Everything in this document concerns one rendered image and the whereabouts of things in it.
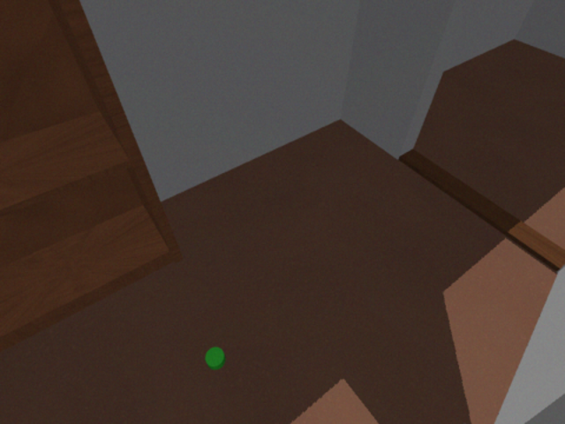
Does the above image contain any tin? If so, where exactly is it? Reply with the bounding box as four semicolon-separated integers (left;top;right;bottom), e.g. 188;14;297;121
205;347;226;370

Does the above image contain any bookshelf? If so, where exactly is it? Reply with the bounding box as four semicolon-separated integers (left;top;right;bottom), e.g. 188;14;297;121
0;0;184;352

